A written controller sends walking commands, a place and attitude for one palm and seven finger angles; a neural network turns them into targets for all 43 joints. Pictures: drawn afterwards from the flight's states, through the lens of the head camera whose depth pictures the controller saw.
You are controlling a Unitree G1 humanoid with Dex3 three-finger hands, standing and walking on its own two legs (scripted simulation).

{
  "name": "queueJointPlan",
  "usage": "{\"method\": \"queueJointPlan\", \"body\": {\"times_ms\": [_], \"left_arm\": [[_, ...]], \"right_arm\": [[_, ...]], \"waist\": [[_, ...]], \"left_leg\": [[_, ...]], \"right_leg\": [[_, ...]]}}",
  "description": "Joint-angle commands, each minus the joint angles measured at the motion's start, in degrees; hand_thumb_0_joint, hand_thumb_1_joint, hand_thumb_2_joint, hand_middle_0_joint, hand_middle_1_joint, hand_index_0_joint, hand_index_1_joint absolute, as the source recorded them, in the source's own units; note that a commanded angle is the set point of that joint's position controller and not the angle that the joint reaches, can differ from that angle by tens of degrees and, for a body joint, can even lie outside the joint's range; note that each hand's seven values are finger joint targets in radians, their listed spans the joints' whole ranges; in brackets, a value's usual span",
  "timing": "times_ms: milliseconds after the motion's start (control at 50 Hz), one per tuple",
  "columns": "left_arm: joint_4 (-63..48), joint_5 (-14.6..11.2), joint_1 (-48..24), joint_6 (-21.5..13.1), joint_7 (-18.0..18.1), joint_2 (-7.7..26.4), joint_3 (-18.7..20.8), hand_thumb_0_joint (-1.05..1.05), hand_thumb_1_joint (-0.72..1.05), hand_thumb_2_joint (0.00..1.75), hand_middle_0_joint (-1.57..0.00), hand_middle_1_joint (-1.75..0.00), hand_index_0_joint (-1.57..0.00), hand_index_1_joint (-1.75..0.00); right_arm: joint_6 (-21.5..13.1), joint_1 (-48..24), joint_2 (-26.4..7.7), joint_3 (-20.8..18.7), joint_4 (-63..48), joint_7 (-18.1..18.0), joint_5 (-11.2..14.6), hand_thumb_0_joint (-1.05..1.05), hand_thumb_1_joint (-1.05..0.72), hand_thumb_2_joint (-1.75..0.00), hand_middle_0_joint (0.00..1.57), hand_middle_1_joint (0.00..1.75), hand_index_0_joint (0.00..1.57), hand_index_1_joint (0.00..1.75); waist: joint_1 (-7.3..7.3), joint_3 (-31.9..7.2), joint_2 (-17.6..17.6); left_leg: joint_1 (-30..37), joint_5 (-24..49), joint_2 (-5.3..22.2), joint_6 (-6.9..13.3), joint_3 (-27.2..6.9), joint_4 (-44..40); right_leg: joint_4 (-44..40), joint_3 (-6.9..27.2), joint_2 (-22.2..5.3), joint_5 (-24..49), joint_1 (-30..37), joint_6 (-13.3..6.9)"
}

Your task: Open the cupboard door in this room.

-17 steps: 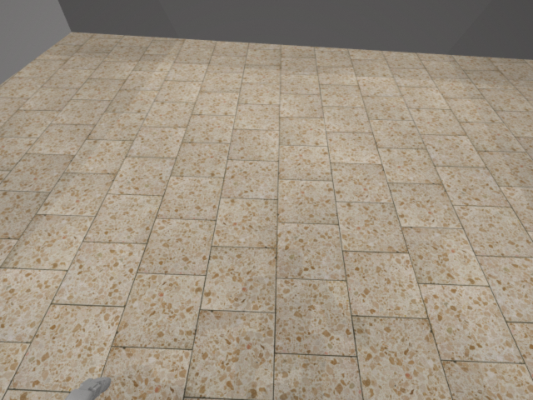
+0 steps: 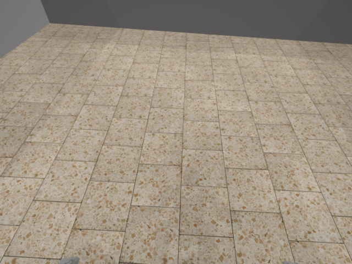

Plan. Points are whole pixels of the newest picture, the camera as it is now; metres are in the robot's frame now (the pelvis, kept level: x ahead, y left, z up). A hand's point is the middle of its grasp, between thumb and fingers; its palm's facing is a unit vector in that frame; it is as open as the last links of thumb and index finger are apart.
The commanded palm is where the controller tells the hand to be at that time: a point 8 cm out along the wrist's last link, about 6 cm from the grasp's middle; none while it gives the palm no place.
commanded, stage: stand and wait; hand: left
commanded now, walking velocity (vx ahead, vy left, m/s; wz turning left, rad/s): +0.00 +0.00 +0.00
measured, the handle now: out of the picture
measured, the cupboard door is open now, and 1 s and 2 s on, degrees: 0 0 0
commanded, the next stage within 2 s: turn or walk to find it in 0.56 s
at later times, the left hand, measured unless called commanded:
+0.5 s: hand out of the picture +0.06 +0.24 -0.15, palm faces -0.03 -0.94 -0.35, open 7.4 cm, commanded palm none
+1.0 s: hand out of the picture +0.00 +0.22 -0.18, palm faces +0.07 -0.97 -0.25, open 7.4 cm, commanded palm none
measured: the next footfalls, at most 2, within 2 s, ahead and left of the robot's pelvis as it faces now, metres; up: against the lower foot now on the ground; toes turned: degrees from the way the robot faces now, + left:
right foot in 1.26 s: -0.03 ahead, -0.13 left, +0.00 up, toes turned +12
left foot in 1.68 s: -0.11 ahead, +0.10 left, +0.00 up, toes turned +29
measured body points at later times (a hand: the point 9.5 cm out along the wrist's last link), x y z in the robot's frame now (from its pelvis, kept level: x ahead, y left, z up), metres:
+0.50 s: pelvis -0.02 -0.01 +0.00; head -0.02 -0.01 +0.45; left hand +0.07 +0.29 -0.12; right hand +0.05 -0.31 -0.13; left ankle -0.02 +0.12 -0.74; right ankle -0.02 -0.12 -0.74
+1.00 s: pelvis -0.04 +0.01 -0.01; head -0.02 +0.02 +0.44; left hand +0.00 +0.27 -0.17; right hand +0.02 -0.24 -0.16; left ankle -0.02 +0.12 -0.74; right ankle -0.03 -0.12 -0.73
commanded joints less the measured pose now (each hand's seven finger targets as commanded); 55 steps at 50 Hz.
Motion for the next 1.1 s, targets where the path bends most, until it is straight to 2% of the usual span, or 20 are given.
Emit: {"method": "queueJointPlan", "body": {"times_ms": [0,200,400,520,600,640,700,740,780,820,860,880,900,920,940,960,980,1000,1040,1080], "left_arm": [[-3.55,0.10,-3.09,-1.44,0.61,12.45,3.11,0.00,0.90,0.90,-0.20,-0.30,-0.20,-0.30],[-1.31,-0.03,-2.56,-1.62,0.50,12.83,3.01,0.00,0.90,0.90,-0.20,-0.30,-0.20,-0.30],[-0.02,0.01,-2.75,-1.61,0.35,13.01,2.87,0.00,0.90,0.90,-0.20,-0.30,-0.20,-0.30],[0.17,0.05,-3.00,-1.59,0.29,13.03,2.82,0.00,0.90,0.90,-0.20,-0.30,-0.20,-0.30],[-0.05,0.07,-2.73,-1.32,0.40,12.66,3.07,0.00,0.90,0.90,-0.20,-0.30,-0.20,-0.30],[-0.06,0.04,-1.07,-0.68,0.70,10.29,2.81,0.00,0.90,0.90,-0.20,-0.30,-0.20,-0.30],[-0.42,0.12,1.30,0.50,1.14,6.82,2.36,0.00,0.90,0.90,-0.20,-0.30,-0.20,-0.30],[-1.26,0.23,1.96,0.87,1.35,7.25,2.70,0.00,0.90,0.90,-0.20,-0.30,-0.20,-0.30],[-2.23,0.26,2.75,1.02,1.48,7.83,3.06,0.00,0.90,0.90,-0.20,-0.30,-0.20,-0.30],[-3.59,0.40,2.37,1.17,1.65,8.27,3.53,0.00,0.90,0.90,-0.20,-0.30,-0.20,-0.30],[-4.93,0.56,1.76,1.29,1.80,7.98,3.76,0.00,0.90,0.90,-0.20,-0.30,-0.20,-0.30],[-5.58,0.62,1.12,1.39,1.85,7.52,3.82,0.00,0.90,0.90,-0.20,-0.30,-0.20,-0.30],[-6.28,0.64,0.65,1.58,1.78,6.66,3.80,0.00,0.90,0.90,-0.20,-0.30,-0.20,-0.30],[-6.87,0.56,0.22,1.83,1.70,5.08,3.72,0.00,0.90,0.90,-0.20,-0.30,-0.20,-0.30],[-7.41,0.41,0.02,1.84,1.67,3.35,3.61,0.00,0.90,0.90,-0.20,-0.30,-0.20,-0.30],[-8.02,0.39,0.07,1.72,1.83,2.68,3.70,0.00,0.90,0.90,-0.20,-0.30,-0.20,-0.30],[-7.86,0.40,1.47,1.75,1.96,2.32,3.92,0.00,0.90,0.90,-0.20,-0.30,-0.20,-0.30],[-7.60,0.43,2.04,1.72,1.91,2.22,4.06,0.00,0.90,0.90,-0.20,-0.30,-0.20,-0.30],[-7.24,0.25,3.11,1.44,1.62,0.91,3.99,0.00,0.90,0.90,-0.20,-0.30,-0.20,-0.30],[-7.51,-0.15,3.38,1.28,1.56,-0.91,3.86,0.00,0.90,0.90,-0.20,-0.30,-0.20,-0.30]], "right_arm": [[-1.56,-2.85,-11.97,-2.93,-3.07,-0.92,0.28,0.00,-0.90,-0.90,0.20,0.30,0.20,0.30],[-1.53,-2.13,-12.39,-2.59,-0.66,-0.88,0.49,0.00,-0.90,-0.90,0.20,0.30,0.20,0.30],[-1.40,-1.54,-12.72,-2.31,1.07,-0.72,0.49,0.00,-0.90,-0.90,0.20,0.30,0.20,0.30],[-1.43,-0.97,-12.69,-2.32,1.56,-0.63,0.47,0.00,-0.90,-0.90,0.20,0.30,0.20,0.30],[-1.22,-0.62,-12.27,-2.30,1.27,-0.45,0.45,0.00,-0.90,-0.90,0.20,0.30,0.20,0.30],[-0.67,0.51,-9.68,-1.92,1.05,-0.34,0.39,0.00,-0.90,-0.90,0.20,0.30,0.20,0.30],[0.42,2.67,-5.61,-1.34,0.61,-0.19,0.28,0.00,-0.90,-0.90,0.20,0.30,0.20,0.30],[1.01,3.62,-5.24,-1.55,-0.22,-0.12,0.30,0.00,-0.90,-0.90,0.20,0.30,0.20,0.30],[1.38,4.26,-4.90,-1.93,-0.97,-0.06,0.32,0.00,-0.90,-0.90,0.20,0.30,0.20,0.30],[1.75,5.81,-4.53,-2.48,-1.63,-0.03,0.41,0.00,-0.90,-0.90,0.20,0.30,0.20,0.30],[1.97,7.30,-3.99,-2.98,-2.23,0.02,0.41,0.00,-0.90,-0.90,0.20,0.30,0.20,0.30],[1.98,8.14,-3.87,-3.16,-2.37,0.10,0.39,0.00,-0.90,-0.90,0.20,0.30,0.20,0.30],[1.97,8.51,-4.15,-3.31,-2.60,0.22,0.22,0.00,-0.90,-0.90,0.20,0.30,0.20,0.30],[1.87,8.83,-5.11,-3.57,-3.09,0.30,-0.07,0.00,-0.90,-0.90,0.20,0.30,0.20,0.30],[1.61,9.29,-7.10,-4.14,-3.72,0.19,-0.32,0.00,-0.90,-0.90,0.20,0.30,0.20,0.30],[1.29,10.39,-7.67,-4.53,-4.08,-0.20,-0.17,0.00,-0.90,-0.90,0.20,0.30,0.20,0.30],[1.13,10.15,-7.65,-4.75,-4.27,-0.64,-0.01,0.00,-0.90,-0.90,0.20,0.30,0.20,0.30],[1.08,9.97,-6.98,-4.83,-4.63,-0.90,0.06,0.00,-0.90,-0.90,0.20,0.30,0.20,0.30],[1.17,8.85,-6.01,-4.95,-5.29,-1.21,-0.05,0.00,-0.90,-0.90,0.20,0.30,0.20,0.30],[1.45,9.47,-5.51,-5.36,-5.55,-1.39,-0.26,0.00,-0.90,-0.90,0.20,0.30,0.20,0.30]], "waist": [[-0.07,-4.53,0.23],[0.05,-4.47,-0.59],[0.07,-1.77,-0.70],[-0.08,-1.46,-0.76],[0.05,-1.36,-0.44],[0.22,-2.09,0.05],[0.33,-1.35,-0.99],[0.37,-1.42,-2.55],[0.41,-2.12,-4.06],[-0.22,-2.59,-5.98],[-0.81,-2.54,-6.57],[-1.30,-2.22,-4.84],[-1.56,-1.02,-1.52],[-1.83,0.55,3.77],[-1.92,1.36,10.76],[-2.22,0.32,12.78],[-1.40,-1.27,13.16],[-1.10,-2.16,11.37],[-0.62,-4.37,9.42],[-1.12,-5.96,8.39]], "left_leg": [[1.77,16.05,6.31,2.23,-4.38,-3.35],[2.25,13.72,6.63,1.97,-4.57,-4.78],[0.77,9.16,6.59,1.68,-4.91,-6.51],[0.76,7.94,6.61,1.65,-5.20,-7.03],[-1.04,9.20,6.42,1.72,-5.78,-6.15],[-1.94,11.08,6.28,1.53,-5.77,-4.40],[-5.48,10.74,5.64,1.01,-5.63,-1.90],[-7.31,10.29,4.72,0.76,-5.43,0.85],[-7.94,9.87,3.52,0.62,-4.56,4.52],[-7.89,8.04,2.79,0.43,-3.67,8.31],[-7.44,6.74,2.77,0.57,-3.67,9.73],[-6.89,6.97,3.36,0.92,-4.91,8.27],[-7.43,7.47,4.65,1.82,-8.03,5.51],[-9.69,6.81,7.39,3.77,-14.86,0.31],[-10.81,7.65,12.58,7.26,-24.54,-6.67],[-9.18,13.06,15.35,10.73,-30.47,-10.13],[-6.31,16.54,15.64,12.44,-30.58,-9.54],[-4.84,18.40,14.83,12.64,-28.99,-8.03],[-2.12,20.95,12.55,11.97,-24.99,-5.07],[-0.38,23.12,11.46,11.82,-24.91,-3.86]], "right_leg": [[-4.10,5.17,-6.21,16.70,0.97,-2.05],[-6.06,6.01,-6.44,15.47,1.64,-2.18],[-8.50,6.96,-6.28,9.66,0.11,-2.14],[-9.37,7.22,-6.17,7.14,-0.56,-2.08],[-8.09,6.04,-6.51,6.94,0.03,-1.67],[-6.29,5.08,-6.90,8.46,0.16,-1.18],[-4.79,4.73,-7.77,7.63,-0.53,-0.54],[-4.22,5.01,-9.00,7.56,-0.91,-0.99],[-4.34,6.02,-11.34,8.38,-1.70,-2.40],[-4.31,6.42,-13.78,8.20,-3.36,-4.05],[-2.79,5.34,-14.43,7.86,-5.51,-4.50],[-1.05,4.08,-13.64,5.87,-7.27,-4.01],[1.70,1.55,-11.15,1.83,-9.49,-2.55],[6.96,-1.90,-6.57,-3.48,-10.72,-0.30],[15.55,-4.87,-1.36,-7.09,-11.58,1.80],[24.43,-2.40,-0.15,-14.07,-13.49,1.80],[29.60,0.22,-1.04,-15.40,-15.90,1.64],[31.69,1.25,-1.37,-14.64,-17.18,1.63],[29.51,1.08,-1.31,-13.17,-17.28,1.96],[24.11,0.66,-0.53,-12.98,-15.42,2.29]]}}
